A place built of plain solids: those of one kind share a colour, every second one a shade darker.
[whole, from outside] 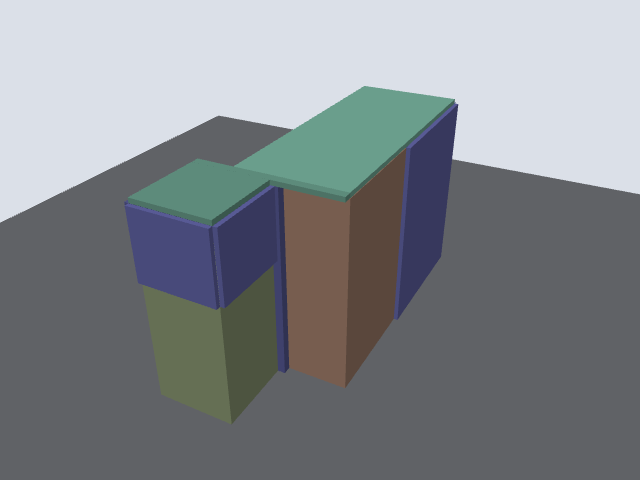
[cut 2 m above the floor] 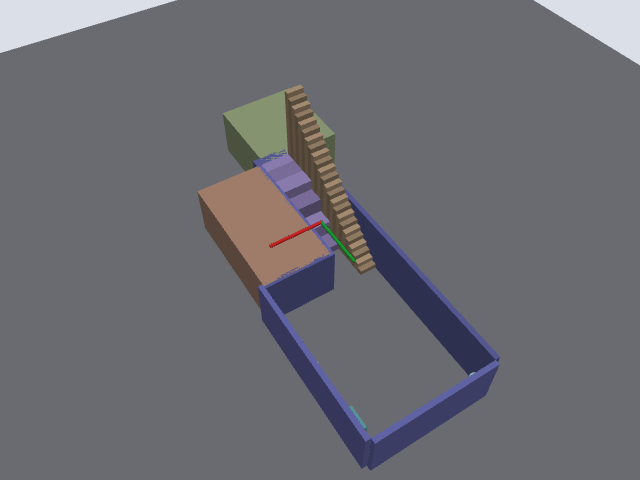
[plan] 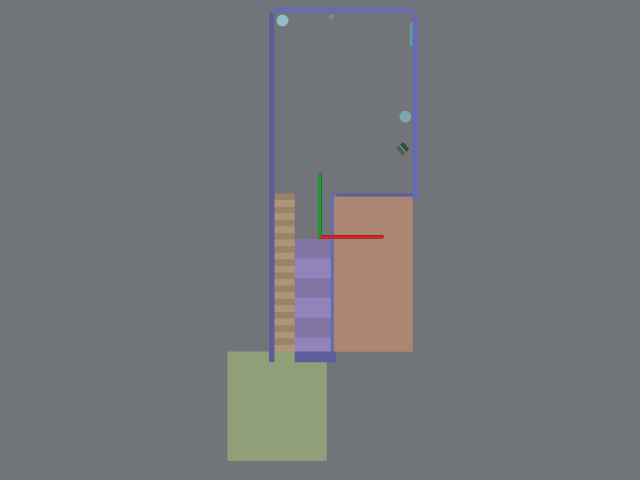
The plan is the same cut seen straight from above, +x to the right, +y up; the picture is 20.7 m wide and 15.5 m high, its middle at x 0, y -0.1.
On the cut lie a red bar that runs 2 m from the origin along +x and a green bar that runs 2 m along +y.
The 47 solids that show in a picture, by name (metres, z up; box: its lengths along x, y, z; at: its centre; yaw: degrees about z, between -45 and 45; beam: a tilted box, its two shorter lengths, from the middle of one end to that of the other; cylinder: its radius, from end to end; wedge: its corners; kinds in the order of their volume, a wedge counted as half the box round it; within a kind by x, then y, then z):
{
 "fill_1": {"box": [2.55, 5.01, 8.08], "at": [1.72, -1.2, 3.99]},
 "floor_1": {"box": [3.21, 3.54, 5.44], "at": [-1.38, -5.47, 2.42]},
 "wall_1": {"box": [0.18, 11.28, 8.09], "at": [-1.56, 1.59, 3.99]},
 "wall_2": {"box": [3.21, 0.18, 2.9], "at": [-1.38, -7.33, 6.59]},
 "wall_3": {"box": [1.35, 0.35, 8.09], "at": [-0.14, -3.87, 3.99]},
 "wall_4": {"box": [0.18, 3.19, 2.9], "at": [0.31, -5.64, 6.59]},
 "wall_5": {"box": [0.18, 5.1, 8.09], "at": [0.44, -1.15, 3.99]},
 "wall_6": {"box": [4.45, 0.18, 8.09], "at": [0.76, 7.33, 3.99]},
 "wall_7": {"box": [2.64, 0.2, 8.09], "at": [1.67, 1.31, 3.99]},
 "wall_8": {"box": [0.18, 6.03, 8.09], "at": [3.08, 4.22, 3.99]},
 "roof_1": {"box": [3.21, 3.19, 0.2], "at": [-1.38, -5.64, 8.14]},
 "roof_2": {"box": [5.97, 0.35, 0.2], "at": [0.0, -3.87, 8.14]},
 "roof_3": {"box": [4.45, 10.93, 0.2], "at": [0.76, 1.77, 8.14]},
 "mass_1": {"box": [1.17, 0.47, 3.46], "at": [-0.23, -3.48, 1.68]},
 "mass_2": {"box": [1.17, 0.64, 2.84], "at": [-0.23, -2.93, 1.37]},
 "mass_3": {"box": [1.17, 0.64, 2.22], "at": [-0.23, -2.29, 1.06]},
 "mass_4": {"box": [1.17, 0.64, 1.61], "at": [-0.23, -1.65, 0.75]},
 "mass_5": {"box": [1.17, 0.64, 0.99], "at": [-0.23, -1.01, 0.44]},
 "mass_6": {"box": [1.17, 0.64, 0.37], "at": [-0.23, -0.38, 0.14]},
 "tread_1": {"wedge": [[-1.47, -3.7, -0.05], [-1.47, -3.7, 4.94], [-1.47, -3.49, -0.05], [-1.47, -3.49, 4.94], [-0.82, -3.7, -0.05], [-0.82, -3.7, 4.94], [-0.82, -3.49, -0.05], [-0.82, -3.49, 4.94]]},
 "tread_2": {"wedge": [[-1.47, -3.49, -0.05], [-1.47, -3.49, 4.74], [-1.47, -3.27, -0.05], [-1.47, -3.27, 4.74], [-0.82, -3.49, -0.05], [-0.82, -3.49, 4.74], [-0.82, -3.27, -0.05], [-0.82, -3.27, 4.74]]},
 "tread_3": {"wedge": [[-1.47, -3.28, -0.05], [-1.47, -3.28, 4.53], [-1.47, -3.06, -0.05], [-1.47, -3.06, 4.53], [-0.82, -3.28, -0.05], [-0.82, -3.28, 4.53], [-0.82, -3.06, -0.05], [-0.82, -3.06, 4.53]]},
 "tread_4": {"wedge": [[-1.47, -3.06, -0.05], [-1.47, -3.06, 4.33], [-1.47, -2.85, -0.05], [-1.47, -2.85, 4.33], [-0.82, -3.06, -0.05], [-0.82, -3.06, 4.33], [-0.82, -2.85, -0.05], [-0.82, -2.85, 4.33]]},
 "tread_5": {"wedge": [[-1.47, -2.85, -0.05], [-1.47, -2.85, 4.12], [-1.47, -2.64, -0.05], [-1.47, -2.64, 4.12], [-0.82, -2.85, -0.05], [-0.82, -2.85, 4.12], [-0.82, -2.63, -0.05], [-0.82, -2.63, 4.12]]},
 "tread_6": {"wedge": [[-1.47, -2.64, -0.05], [-1.47, -2.64, 3.91], [-1.47, -2.42, -0.05], [-1.47, -2.42, 3.91], [-0.82, -2.64, -0.05], [-0.82, -2.64, 3.91], [-0.82, -2.42, -0.05], [-0.82, -2.42, 3.91]]},
 "tread_7": {"wedge": [[-1.47, -2.43, -0.05], [-1.47, -2.43, 3.71], [-1.47, -2.21, -0.05], [-1.47, -2.21, 3.71], [-0.82, -2.43, -0.05], [-0.82, -2.43, 3.71], [-0.82, -2.21, -0.05], [-0.82, -2.21, 3.71]]},
 "tread_8": {"wedge": [[-1.47, -2.21, -0.05], [-1.47, -2.21, 3.5], [-1.47, -2.0, -0.05], [-1.47, -2.0, 3.5], [-0.82, -2.21, -0.05], [-0.82, -2.21, 3.5], [-0.82, -2.0, -0.05], [-0.82, -2.0, 3.5]]},
 "tread_9": {"wedge": [[-1.47, -2.0, -0.05], [-1.47, -2.0, 3.3], [-1.47, -1.79, -0.05], [-1.47, -1.79, 3.3], [-0.82, -2.0, -0.05], [-0.82, -2.0, 3.3], [-0.82, -1.78, -0.05], [-0.82, -1.78, 3.3]]},
 "tread_10": {"wedge": [[-1.47, -1.79, -0.05], [-1.47, -1.79, 3.09], [-1.47, -1.57, -0.05], [-1.47, -1.57, 3.09], [-0.82, -1.79, -0.05], [-0.82, -1.79, 3.09], [-0.82, -1.57, -0.05], [-0.82, -1.57, 3.09]]},
 "tread_11": {"wedge": [[-1.47, -1.58, -0.05], [-1.47, -1.58, 2.88], [-1.47, -1.36, -0.05], [-1.47, -1.36, 2.89], [-0.82, -1.58, -0.05], [-0.82, -1.58, 2.88], [-0.82, -1.36, -0.05], [-0.82, -1.36, 2.88]]},
 "tread_12": {"wedge": [[-1.47, -1.36, -0.05], [-1.47, -1.36, 2.68], [-1.47, -1.15, -0.05], [-1.47, -1.15, 2.68], [-0.82, -1.36, -0.05], [-0.82, -1.36, 2.68], [-0.82, -1.15, -0.05], [-0.82, -1.15, 2.68]]},
 "tread_13": {"wedge": [[-1.47, -1.15, -0.05], [-1.47, -1.15, 2.47], [-1.47, -0.94, -0.05], [-1.47, -0.94, 2.47], [-0.82, -1.15, -0.05], [-0.82, -1.15, 2.47], [-0.82, -0.94, -0.05], [-0.82, -0.94, 2.47]]},
 "tread_14": {"wedge": [[-1.47, -0.94, -0.05], [-1.47, -0.94, 2.26], [-1.47, -0.72, -0.05], [-1.47, -0.72, 2.27], [-0.82, -0.94, -0.05], [-0.82, -0.94, 2.26], [-0.82, -0.72, -0.05], [-0.82, -0.72, 2.27]]},
 "tread_15": {"wedge": [[-1.47, -0.73, -0.05], [-1.47, -0.73, 2.06], [-1.47, -0.51, -0.05], [-1.47, -0.51, 2.06], [-0.82, -0.73, -0.05], [-0.82, -0.73, 2.06], [-0.82, -0.51, -0.05], [-0.82, -0.51, 2.06]]},
 "tread_16": {"wedge": [[-1.47, -0.51, -0.05], [-1.47, -0.51, 1.85], [-1.47, -0.3, -0.05], [-1.47, -0.3, 1.85], [-0.82, -0.51, -0.05], [-0.82, -0.51, 1.85], [-0.82, -0.3, -0.05], [-0.82, -0.3, 1.85]]},
 "tread_17": {"wedge": [[-1.47, -0.3, -0.05], [-1.47, -0.3, 1.65], [-1.47, -0.09, -0.05], [-1.47, -0.09, 1.65], [-0.82, -0.3, -0.05], [-0.82, -0.3, 1.65], [-0.82, -0.09, -0.05], [-0.82, -0.09, 1.65]]},
 "tread_18": {"wedge": [[-1.47, -0.09, -0.05], [-1.47, -0.09, 1.44], [-1.47, 0.13, -0.05], [-1.47, 0.13, 1.44], [-0.82, -0.09, -0.05], [-0.82, -0.09, 1.44], [-0.82, 0.13, -0.05], [-0.82, 0.13, 1.44]]},
 "tread_19": {"wedge": [[-1.47, 0.13, -0.05], [-1.47, 0.13, 1.24], [-1.47, 0.34, -0.05], [-1.47, 0.34, 1.24], [-0.82, 0.12, -0.05], [-0.82, 0.12, 1.23], [-0.82, 0.34, -0.05], [-0.82, 0.34, 1.24]]},
 "tread_20": {"wedge": [[-1.47, 0.34, -0.05], [-1.47, 0.34, 1.03], [-1.47, 0.55, -0.05], [-1.47, 0.55, 1.03], [-0.82, 0.34, -0.05], [-0.82, 0.34, 1.03], [-0.82, 0.55, -0.05], [-0.82, 0.55, 1.03]]},
 "tread_21": {"wedge": [[-1.47, 0.55, -0.05], [-1.47, 0.55, 0.82], [-1.47, 0.76, -0.05], [-1.47, 0.76, 0.82], [-0.82, 0.55, -0.05], [-0.82, 0.55, 0.82], [-0.82, 0.76, -0.05], [-0.82, 0.76, 0.82]]},
 "tread_22": {"wedge": [[-1.47, 0.76, -0.05], [-1.47, 0.76, 0.62], [-1.47, 0.98, -0.05], [-1.47, 0.98, 0.62], [-0.82, 0.76, -0.05], [-0.82, 0.76, 0.62], [-0.82, 0.98, -0.05], [-0.82, 0.98, 0.62]]},
 "tread_23": {"wedge": [[-1.47, 0.97, -0.05], [-1.47, 0.97, 0.41], [-1.47, 1.19, -0.05], [-1.47, 1.19, 0.41], [-0.82, 0.97, -0.05], [-0.82, 0.97, 0.41], [-0.82, 1.19, -0.05], [-0.82, 1.19, 0.41]]},
 "tread_24": {"wedge": [[-1.47, 1.19, -0.05], [-1.47, 1.19, 0.2], [-1.47, 1.4, -0.05], [-1.47, 1.4, 0.21], [-0.82, 1.19, -0.05], [-0.82, 1.19, 0.2], [-0.82, 1.4, -0.05], [-0.82, 1.4, 0.21]]},
 "bin_1": {"cylinder": 0.19, "from": [-1.21, 6.99, 0.0], "to": [-1.21, 6.99, 0.75]},
 "bin_2": {"cylinder": 0.19, "from": [2.76, 3.88, 0.0], "to": [2.76, 3.88, 0.62]},
 "cabinet_1": {"box": [0.09, 0.75, 0.86], "at": [2.94, 6.55, 1.71]},
 "sign_1": {"wedge": [[2.46, 2.86, 0.0], [2.56, 2.95, 0.62], [2.58, 2.97, 0.62], [2.66, 2.64, 0.0], [2.68, 3.06, 0.0], [2.76, 2.73, 0.62], [2.78, 2.75, 0.62], [2.88, 2.84, 0.0]]}
}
